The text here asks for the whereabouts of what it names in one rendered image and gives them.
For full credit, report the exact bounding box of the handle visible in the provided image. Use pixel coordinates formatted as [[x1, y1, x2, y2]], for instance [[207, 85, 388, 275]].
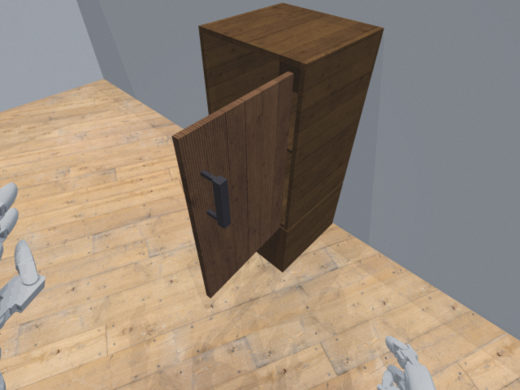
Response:
[[201, 170, 231, 229]]

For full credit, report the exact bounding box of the left robot hand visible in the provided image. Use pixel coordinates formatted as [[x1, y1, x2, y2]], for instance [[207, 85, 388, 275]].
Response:
[[0, 183, 46, 329]]

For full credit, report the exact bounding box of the cupboard door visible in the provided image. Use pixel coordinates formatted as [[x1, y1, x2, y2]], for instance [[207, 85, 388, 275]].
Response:
[[172, 71, 294, 298]]

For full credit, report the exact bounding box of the right robot hand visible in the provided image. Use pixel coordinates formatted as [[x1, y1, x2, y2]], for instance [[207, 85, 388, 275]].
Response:
[[377, 336, 436, 390]]

